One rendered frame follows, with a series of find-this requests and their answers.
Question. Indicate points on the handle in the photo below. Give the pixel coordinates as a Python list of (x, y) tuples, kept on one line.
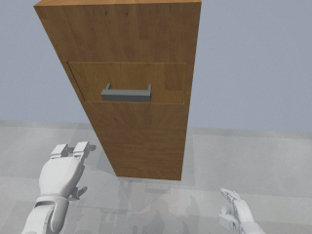
[(126, 95)]

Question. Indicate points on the right robot forearm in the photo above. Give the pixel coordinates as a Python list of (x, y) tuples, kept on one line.
[(250, 227)]

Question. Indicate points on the drawer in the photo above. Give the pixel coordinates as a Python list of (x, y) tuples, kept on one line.
[(167, 79)]

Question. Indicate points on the robot left hand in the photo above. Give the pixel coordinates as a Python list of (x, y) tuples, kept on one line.
[(60, 175)]

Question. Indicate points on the robot right hand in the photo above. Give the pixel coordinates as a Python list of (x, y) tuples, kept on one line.
[(231, 218)]

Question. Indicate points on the cabinet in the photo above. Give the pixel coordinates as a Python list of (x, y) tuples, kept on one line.
[(140, 139)]

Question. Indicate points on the left robot forearm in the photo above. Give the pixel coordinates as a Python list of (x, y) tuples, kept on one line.
[(48, 215)]

